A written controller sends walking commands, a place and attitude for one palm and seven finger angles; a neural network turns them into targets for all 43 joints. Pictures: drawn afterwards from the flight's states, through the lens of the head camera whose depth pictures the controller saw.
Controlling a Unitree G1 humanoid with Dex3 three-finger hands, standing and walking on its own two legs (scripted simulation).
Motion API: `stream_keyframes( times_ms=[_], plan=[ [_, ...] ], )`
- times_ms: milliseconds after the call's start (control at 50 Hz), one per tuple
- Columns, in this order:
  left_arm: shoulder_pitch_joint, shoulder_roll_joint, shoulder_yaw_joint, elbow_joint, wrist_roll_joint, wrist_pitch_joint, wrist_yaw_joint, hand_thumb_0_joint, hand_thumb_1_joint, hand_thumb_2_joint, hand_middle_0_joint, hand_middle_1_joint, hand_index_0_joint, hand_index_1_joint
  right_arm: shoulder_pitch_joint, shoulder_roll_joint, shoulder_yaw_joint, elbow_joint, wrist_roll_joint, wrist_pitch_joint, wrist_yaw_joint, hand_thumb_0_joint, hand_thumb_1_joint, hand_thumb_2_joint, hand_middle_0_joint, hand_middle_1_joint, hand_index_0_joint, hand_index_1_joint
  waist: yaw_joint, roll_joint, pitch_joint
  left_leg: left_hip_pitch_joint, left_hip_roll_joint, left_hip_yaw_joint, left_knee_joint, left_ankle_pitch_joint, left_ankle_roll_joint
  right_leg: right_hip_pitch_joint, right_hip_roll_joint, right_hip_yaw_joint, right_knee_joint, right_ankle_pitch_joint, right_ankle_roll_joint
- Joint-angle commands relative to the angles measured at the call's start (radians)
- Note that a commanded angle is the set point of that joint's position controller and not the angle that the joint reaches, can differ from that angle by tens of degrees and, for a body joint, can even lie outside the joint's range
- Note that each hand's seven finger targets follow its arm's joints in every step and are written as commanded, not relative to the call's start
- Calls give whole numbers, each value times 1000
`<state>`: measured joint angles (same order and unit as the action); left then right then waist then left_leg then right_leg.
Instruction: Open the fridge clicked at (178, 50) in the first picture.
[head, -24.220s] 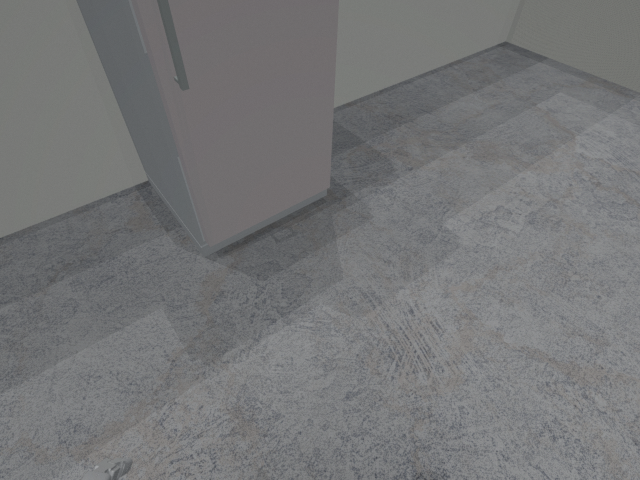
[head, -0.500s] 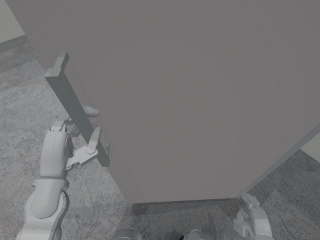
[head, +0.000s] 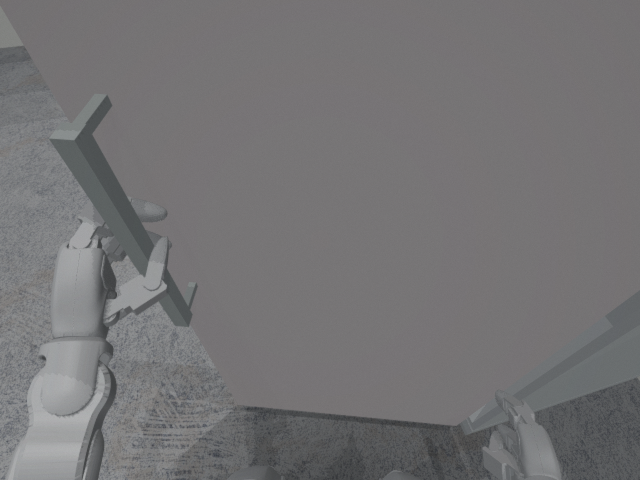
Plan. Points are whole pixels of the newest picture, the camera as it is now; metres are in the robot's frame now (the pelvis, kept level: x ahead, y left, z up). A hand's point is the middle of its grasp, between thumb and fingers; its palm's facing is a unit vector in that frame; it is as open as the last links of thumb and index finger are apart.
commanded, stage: stop walking and hold the door back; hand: left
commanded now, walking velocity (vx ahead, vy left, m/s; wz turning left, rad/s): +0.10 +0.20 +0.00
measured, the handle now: (150, 239) +0.32 +0.20 +0.14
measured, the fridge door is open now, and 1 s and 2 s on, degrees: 69 65 64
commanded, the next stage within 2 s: loosen the grip on the handle in 1.62 s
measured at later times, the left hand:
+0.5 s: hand (159, 263) +0.29 +0.18 +0.15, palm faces +0.32 -0.90 -0.29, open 5.4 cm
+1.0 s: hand (172, 231) +0.33 +0.18 +0.15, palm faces +0.28 -0.93 -0.22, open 5.2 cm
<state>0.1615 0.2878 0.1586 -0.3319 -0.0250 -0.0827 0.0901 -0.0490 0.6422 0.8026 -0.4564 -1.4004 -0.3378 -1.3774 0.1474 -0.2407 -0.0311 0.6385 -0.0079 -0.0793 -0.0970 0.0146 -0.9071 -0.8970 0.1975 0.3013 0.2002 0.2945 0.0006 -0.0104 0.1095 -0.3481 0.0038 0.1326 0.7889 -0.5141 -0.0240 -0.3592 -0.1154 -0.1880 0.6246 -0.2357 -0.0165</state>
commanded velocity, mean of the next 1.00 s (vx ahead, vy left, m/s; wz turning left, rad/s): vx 0.13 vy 0.06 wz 0.00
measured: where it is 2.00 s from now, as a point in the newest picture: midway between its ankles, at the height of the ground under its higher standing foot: outside the picture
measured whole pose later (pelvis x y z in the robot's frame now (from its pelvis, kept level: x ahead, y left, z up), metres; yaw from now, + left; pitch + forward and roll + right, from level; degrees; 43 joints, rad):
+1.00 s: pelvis -0.11 -0.04 +0.01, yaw +0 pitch -2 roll +2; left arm -0.68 0.39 0.30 0.90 -0.01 -0.15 0.05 -0.05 0.70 0.78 -0.45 -1.40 -0.46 -1.40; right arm 0.28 -0.29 0.02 0.76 0.02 -0.08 -0.09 0.01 -0.91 -0.90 0.20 0.30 0.20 0.29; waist -0.06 0.02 0.07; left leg -0.35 0.03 0.06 0.73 -0.36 -0.01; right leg -0.31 -0.02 -0.02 0.54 -0.20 -0.04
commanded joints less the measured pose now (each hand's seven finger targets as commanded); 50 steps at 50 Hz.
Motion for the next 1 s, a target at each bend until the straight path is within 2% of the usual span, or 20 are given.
stream_keyframes(
  times_ms=[0, 20, 40, 100, 200, 220, 240, 260, 300, 360, 500, 520, 560, 600, 620, 700, 740, 760, 880, 980],
  plan=[
    [-479, 97, 29, -103, -4, -82, 62, 0, 900, 900, -450, -1400, -450, -1400, -52, -82, 5, -162, 11, -42, -9, 0, -900, -900, 200, 300, 200, 300, -17, 114, -354, 304, 143, -221, -424, 278, 79, 13, -104, 197, 71, 129, -12],
    [-526, 95, 7, -86, 0, -95, 69, 0, 900, 900, -450, -1400, -450, -1400, -69, -104, 8, -176, 21, -37, -5, 0, -900, -900, 200, 300, 200, 300, 1, 343, -312, 341, 334, -434, -437, 631, 165, -132, 10, 110, 214, -165, 59],
    [-562, 120, 6, -26, 16, -88, 74, 0, 900, 900, -450, -1400, -450, -1400, -57, -85, 11, -166, 27, -26, 2, 0, -900, -900, 200, 300, 200, 300, 16, 347, -287, 299, 395, -473, -432, 809, 222, -150, 36, 149, 322, -333, 60],
    [-772, 158, 0, 158, 35, -74, 65, 0, 900, 900, -450, -1400, -450, -1400, -50, -101, 9, -119, 31, -16, -1, 0, -900, -900, 200, 300, 200, 300, -19, 254, -247, 152, 318, -401, -463, 358, 212, -117, 38, 196, 409, -201, 48],
    [-974, 146, -30, 474, 0, -31, 44, 0, 900, 900, -450, -1400, -450, -1400, -63, -113, 22, -106, 42, 14, -17, 0, -900, -900, 200, 300, 200, 300, 26, 150, -247, -81, 158, -182, -394, -155, 113, 241, 115, 70, -5, -169, 46],
    [-1027, 169, -27, 524, 2, -30, 42, 0, 900, 900, -450, -1400, -450, -1400, -69, -105, 21, -104, 40, 21, -19, 0, -900, -900, 200, 300, 200, 300, 27, 45, -230, -149, 89, -133, -234, -175, 80, 259, 59, 183, -136, -272, 6],
    [-1062, 227, 1, 565, 4, -28, 38, 0, 900, 900, -450, -1400, -450, -1400, -78, -90, 10, -109, 36, 33, -17, 0, -900, -900, 200, 300, 200, 300, 33, -247, -185, -241, -19, -82, 107, -121, 31, 168, -135, 602, -357, -559, -100],
    [-1054, 301, 59, 628, -12, -16, 43, 0, 900, 900, -450, -1400, -450, -1400, -104, -115, 2, -110, 33, 26, -17, 0, -900, -900, 200, 300, 200, 300, 68, -321, -109, -313, -40, -171, 366, -48, 6, 52, -348, 934, -541, -625, -183],
    [-1153, 367, 117, 648, -1, -41, 35, 0, 900, 900, -450, -1400, -450, -1400, -57, -109, 11, -49, 15, 4, -10, 0, -900, -900, 200, 300, 200, 300, 18, -129, -234, -239, 2, -237, 444, 130, -12, 88, -279, 770, -428, -462, -158],
    [-1213, 374, 119, 808, -12, -74, 23, 0, 900, 900, -450, -1400, -450, -1400, -29, -112, 9, -26, 30, 15, -12, 0, -900, -900, 200, 300, 200, 300, 12, -189, -270, -227, -1, -170, 267, 156, -8, 168, -185, 496, -328, -353, -83],
    [-1299, 381, 130, 941, 11, -136, 9, 0, 900, 900, -450, -1400, -450, -1400, 56, -121, 3, 4, 30, -21, -20, 0, -900, -900, 200, 300, 200, 300, 8, -159, -366, 256, -58, 42, -384, 115, 34, 70, -81, 329, -252, -316, -39],
    [-1334, 362, 117, 947, 10, -154, 3, 0, 900, 900, -450, -1400, -450, -1400, 73, -134, -3, 7, 29, -25, -21, 0, -900, -900, 200, 300, 200, 300, -4, -54, -365, 312, -11, -5, -416, 96, 54, 11, -40, 301, -174, -308, -19],
    [-1383, 295, 74, 954, -4, -172, -3, 0, 900, 900, -450, -1400, -450, -1400, 73, -182, -13, -17, 38, -29, -22, 0, -900, -900, 200, 300, 200, 300, -11, 320, -292, 355, 282, -362, -572, 10, 163, -190, 111, 97, 180, -237, 35],
    [-1506, 327, 71, 936, 26, -168, -1, 0, 900, 900, -450, -1400, -450, -1400, 89, -145, 3, -2, 48, -26, -12, 0, -900, -900, 200, 300, 200, 300, -24, 231, -304, 305, 357, -474, -582, 88, 234, -234, 72, 172, 368, -217, 26],
    [-1448, 309, 62, 1038, 25, -152, -8, 0, 900, 900, -450, -1400, -450, -1400, 98, -173, -12, 2, 56, -20, -8, 0, -900, -900, 200, 300, 200, 300, -13, 114, -315, 212, 348, -429, -555, 10, 225, -144, 64, 185, 306, -181, 25],
    [-1357, 366, 101, 1113, 28, -121, -12, 0, 900, 900, -450, -1400, -450, -1400, 116, -188, -4, -1, 57, -8, -18, 0, -900, -900, 200, 300, 200, 300, 10, 148, -322, 62, 194, -111, -316, 138, 104, 218, 97, 102, -104, -109, 22],
    [-1392, 411, 119, 1114, 39, -125, -15, 0, 900, 900, -450, -1400, -450, -1400, 119, -165, -12, -8, 53, -8, -16, 0, -900, -900, 200, 300, 200, 300, -9, -109, -341, -161, 61, -14, -26, 89, 18, 356, -146, 537, -285, -129, -105],
    [-1315, 458, 160, 1154, 34, -104, -10, 0, 900, 900, -450, -1400, -450, -1400, 108, -181, -24, -11, 52, -6, -15, 0, -900, -900, 200, 300, 200, 300, 13, -194, -279, -271, 35, -97, 170, -33, 6, 353, -293, 717, -378, -7, -190],
    [-1212, 481, 233, 1090, 15, -121, -9, 0, 900, 900, -450, -1400, -450, -1400, 113, -156, 9, 16, 38, -44, -6, 0, -900, -900, 200, 300, 200, 300, 4, -154, -348, -105, 49, -106, 86, 98, 5, 284, -153, 365, -267, 173, -130],
    [-1174, 422, 193, 967, 11, -143, -13, 0, 900, 900, -450, -1400, -450, -1400, 92, -144, 17, 1, 23, -47, -7, 0, -900, -900, 200, 300, 200, 300, 2, -90, -347, 166, 12, -40, -295, 307, 10, 155, -68, 299, -259, 19, -58]
  ],
)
